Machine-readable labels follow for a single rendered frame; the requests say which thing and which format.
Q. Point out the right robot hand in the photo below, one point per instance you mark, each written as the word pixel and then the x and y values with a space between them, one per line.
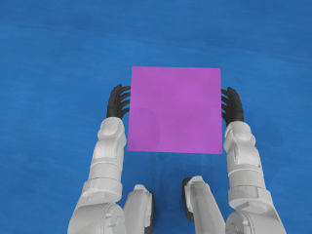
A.
pixel 233 110

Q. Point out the carton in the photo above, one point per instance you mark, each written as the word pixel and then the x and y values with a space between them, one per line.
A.
pixel 175 109

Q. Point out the right robot upper arm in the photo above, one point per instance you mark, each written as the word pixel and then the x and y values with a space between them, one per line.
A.
pixel 244 222

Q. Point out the robot right forearm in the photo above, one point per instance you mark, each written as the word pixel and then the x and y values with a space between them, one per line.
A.
pixel 246 179

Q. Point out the right robot foot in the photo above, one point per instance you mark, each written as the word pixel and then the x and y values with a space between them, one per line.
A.
pixel 189 214

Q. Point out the left robot upper arm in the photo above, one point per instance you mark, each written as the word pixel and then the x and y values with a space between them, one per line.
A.
pixel 103 218

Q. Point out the robot left forearm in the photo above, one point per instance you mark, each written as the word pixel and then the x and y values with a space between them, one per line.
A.
pixel 104 181

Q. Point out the left robot hand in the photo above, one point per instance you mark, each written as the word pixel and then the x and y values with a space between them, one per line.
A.
pixel 114 107

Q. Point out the right robot shin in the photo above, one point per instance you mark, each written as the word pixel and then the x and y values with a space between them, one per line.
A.
pixel 195 178

